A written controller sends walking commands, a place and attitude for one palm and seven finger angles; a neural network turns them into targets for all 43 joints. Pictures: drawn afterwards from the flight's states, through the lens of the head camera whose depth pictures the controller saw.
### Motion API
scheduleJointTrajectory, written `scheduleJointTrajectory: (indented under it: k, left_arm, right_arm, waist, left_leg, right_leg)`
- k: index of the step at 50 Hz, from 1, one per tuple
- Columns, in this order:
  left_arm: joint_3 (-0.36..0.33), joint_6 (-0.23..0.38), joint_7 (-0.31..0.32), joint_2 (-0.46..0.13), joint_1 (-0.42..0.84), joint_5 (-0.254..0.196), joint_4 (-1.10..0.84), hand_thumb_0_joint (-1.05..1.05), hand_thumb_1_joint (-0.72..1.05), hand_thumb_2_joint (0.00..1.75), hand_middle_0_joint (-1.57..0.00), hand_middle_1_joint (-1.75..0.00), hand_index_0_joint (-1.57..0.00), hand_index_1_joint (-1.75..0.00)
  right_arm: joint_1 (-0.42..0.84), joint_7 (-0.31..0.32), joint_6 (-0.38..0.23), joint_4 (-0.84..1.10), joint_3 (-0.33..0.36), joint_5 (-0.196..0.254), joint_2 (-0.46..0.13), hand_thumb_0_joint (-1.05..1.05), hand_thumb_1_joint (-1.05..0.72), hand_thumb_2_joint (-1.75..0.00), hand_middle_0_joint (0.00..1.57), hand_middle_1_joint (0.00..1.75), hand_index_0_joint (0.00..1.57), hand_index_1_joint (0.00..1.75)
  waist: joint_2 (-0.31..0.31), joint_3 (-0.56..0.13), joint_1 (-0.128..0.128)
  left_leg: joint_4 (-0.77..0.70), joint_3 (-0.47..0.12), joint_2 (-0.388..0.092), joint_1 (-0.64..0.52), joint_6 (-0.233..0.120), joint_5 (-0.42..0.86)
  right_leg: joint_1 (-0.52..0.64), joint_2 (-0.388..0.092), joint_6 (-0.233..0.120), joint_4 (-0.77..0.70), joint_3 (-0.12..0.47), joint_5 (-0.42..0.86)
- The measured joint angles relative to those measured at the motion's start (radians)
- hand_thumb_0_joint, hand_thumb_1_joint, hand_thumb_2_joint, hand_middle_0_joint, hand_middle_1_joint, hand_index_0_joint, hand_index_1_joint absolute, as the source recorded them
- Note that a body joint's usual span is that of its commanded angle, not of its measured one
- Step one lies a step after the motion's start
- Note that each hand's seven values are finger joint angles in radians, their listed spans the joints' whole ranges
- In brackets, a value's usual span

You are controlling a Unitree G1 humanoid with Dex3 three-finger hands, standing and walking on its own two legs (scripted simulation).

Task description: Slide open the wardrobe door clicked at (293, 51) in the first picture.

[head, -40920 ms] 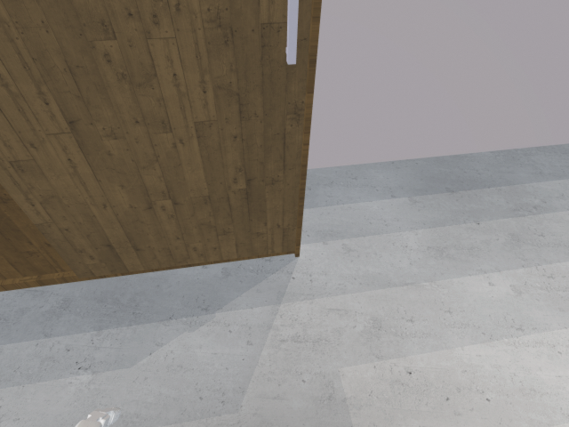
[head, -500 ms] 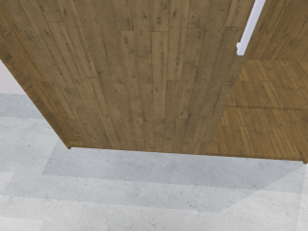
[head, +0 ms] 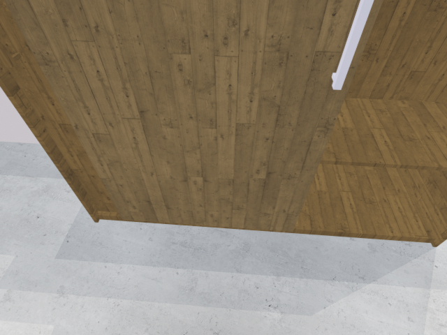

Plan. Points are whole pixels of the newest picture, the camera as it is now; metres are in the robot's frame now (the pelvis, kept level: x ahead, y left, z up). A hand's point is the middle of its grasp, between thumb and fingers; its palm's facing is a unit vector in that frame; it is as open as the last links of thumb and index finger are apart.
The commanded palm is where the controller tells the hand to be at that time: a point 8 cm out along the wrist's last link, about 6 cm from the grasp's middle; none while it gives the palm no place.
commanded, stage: let the arm hang, fingers relaxed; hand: right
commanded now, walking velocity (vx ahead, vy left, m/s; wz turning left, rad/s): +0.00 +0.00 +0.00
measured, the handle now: (351, 36) +0.69 -0.24 +0.22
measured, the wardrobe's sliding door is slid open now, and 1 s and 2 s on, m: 0.69 0.69 0.69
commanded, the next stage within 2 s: look to check the result in 0.02 s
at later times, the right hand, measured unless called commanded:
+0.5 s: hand out of the picture +0.07 -0.24 -0.16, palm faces -0.02 +0.94 -0.33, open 7.4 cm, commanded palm none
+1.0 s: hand out of the picture +0.08 -0.22 -0.16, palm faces -0.03 +0.94 -0.33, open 7.4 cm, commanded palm none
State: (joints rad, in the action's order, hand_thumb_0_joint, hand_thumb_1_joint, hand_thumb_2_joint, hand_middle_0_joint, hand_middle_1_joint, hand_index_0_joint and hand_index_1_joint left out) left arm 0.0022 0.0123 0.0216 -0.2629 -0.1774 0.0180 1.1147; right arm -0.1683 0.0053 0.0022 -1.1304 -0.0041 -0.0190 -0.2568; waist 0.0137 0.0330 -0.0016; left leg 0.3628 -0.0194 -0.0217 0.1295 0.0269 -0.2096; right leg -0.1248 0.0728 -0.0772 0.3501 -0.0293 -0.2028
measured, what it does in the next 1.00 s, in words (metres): stands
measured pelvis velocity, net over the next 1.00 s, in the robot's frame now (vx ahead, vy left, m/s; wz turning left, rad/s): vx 0.01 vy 0.03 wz -0.01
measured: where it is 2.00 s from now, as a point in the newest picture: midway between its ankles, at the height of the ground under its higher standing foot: outside the picture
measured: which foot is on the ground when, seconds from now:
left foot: down 0.00-1.00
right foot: down 0.00-1.00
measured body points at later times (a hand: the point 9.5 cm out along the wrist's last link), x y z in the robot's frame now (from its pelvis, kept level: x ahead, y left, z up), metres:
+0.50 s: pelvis +0.00 +0.01 +0.00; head +0.01 +0.01 +0.45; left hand +0.08 +0.30 -0.13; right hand +0.07 -0.29 -0.14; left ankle -0.01 +0.14 -0.75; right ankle -0.01 -0.07 -0.75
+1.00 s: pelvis +0.01 +0.03 +0.00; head +0.02 +0.03 +0.45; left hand +0.09 +0.32 -0.13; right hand +0.08 -0.26 -0.13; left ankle -0.01 +0.14 -0.75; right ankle -0.01 -0.07 -0.75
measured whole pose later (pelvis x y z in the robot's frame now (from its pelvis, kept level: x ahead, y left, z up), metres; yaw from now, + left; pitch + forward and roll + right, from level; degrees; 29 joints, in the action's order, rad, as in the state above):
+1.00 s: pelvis +0.01 +0.03 +0.00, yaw -1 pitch -1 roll +0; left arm 0.00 0.01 0.01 -0.34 -0.10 0.01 1.12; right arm -0.10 0.00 -0.01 -1.13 -0.01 -0.01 -0.33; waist 0.00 0.04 -0.01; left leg 0.30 0.00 0.01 0.09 -0.01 -0.19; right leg -0.09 0.04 -0.04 0.29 -0.01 -0.18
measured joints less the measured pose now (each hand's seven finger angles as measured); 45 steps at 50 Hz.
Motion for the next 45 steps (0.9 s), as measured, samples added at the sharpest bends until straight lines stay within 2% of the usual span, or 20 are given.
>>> scheduleJointTrajectory:
  k: [22, 45]
  left_arm:
    - [-0.003, -0.001, -0.011, -0.059, 0.050, -0.003, 0.000, 0.00, 0.91, 0.89, -0.20, -0.30, -0.20, -0.30]
    - [0.002, -0.001, -0.014, -0.076, 0.077, -0.004, 0.002, 0.00, 0.91, 0.89, -0.20, -0.30, -0.20, -0.30]
  right_arm:
    - [0.048, -0.005, -0.006, -0.005, 0.002, 0.001, -0.075, 0.01, -0.91, -0.89, 0.20, 0.30, 0.20, 0.30]
    - [0.069, -0.008, -0.014, 0.000, -0.002, 0.003, -0.076, 0.01, -0.90, -0.89, 0.20, 0.30, 0.20, 0.30]
  waist:
    - [-0.008, 0.009, -0.001]
    - [-0.012, 0.009, -0.004]
  left_leg:
    - [-0.034, 0.012, 0.004, -0.014, -0.008, 0.019]
    - [-0.055, 0.021, 0.025, -0.031, -0.032, 0.019]
  right_leg:
    - [0.011, -0.004, 0.010, -0.036, 0.013, 0.024]
    - [0.031, -0.025, 0.036, -0.060, 0.023, 0.026]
